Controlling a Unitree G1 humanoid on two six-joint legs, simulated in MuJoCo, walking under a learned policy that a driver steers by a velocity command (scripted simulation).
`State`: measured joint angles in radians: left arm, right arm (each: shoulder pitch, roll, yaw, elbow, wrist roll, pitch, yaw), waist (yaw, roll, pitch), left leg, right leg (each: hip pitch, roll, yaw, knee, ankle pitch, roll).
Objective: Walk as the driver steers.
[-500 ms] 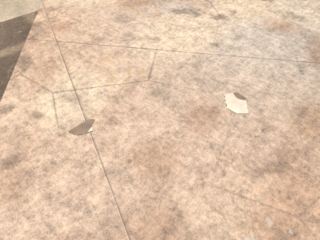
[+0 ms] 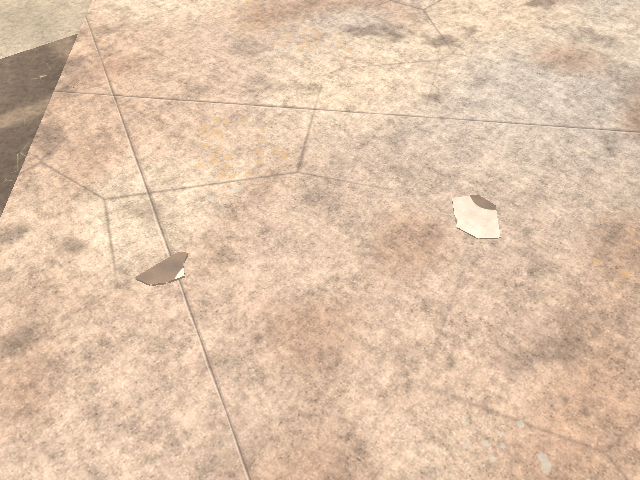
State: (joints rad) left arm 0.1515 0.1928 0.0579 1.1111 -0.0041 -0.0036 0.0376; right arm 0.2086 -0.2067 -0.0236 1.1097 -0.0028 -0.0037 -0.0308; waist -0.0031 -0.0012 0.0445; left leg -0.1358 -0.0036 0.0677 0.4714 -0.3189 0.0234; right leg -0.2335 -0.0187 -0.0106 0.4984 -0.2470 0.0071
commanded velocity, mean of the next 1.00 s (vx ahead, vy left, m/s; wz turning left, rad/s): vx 0.21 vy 0.00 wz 0.05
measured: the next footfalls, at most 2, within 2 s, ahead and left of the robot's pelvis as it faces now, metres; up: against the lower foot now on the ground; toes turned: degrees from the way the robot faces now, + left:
right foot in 0.70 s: +0.13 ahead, -0.16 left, +0.00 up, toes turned -4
left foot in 1.22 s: +0.47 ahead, +0.08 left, +0.00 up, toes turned +15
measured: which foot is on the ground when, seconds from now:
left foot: down 0.00-0.70, up 0.72-1.00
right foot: down 0.00-0.42, up 0.44-0.68, down 0.70-1.00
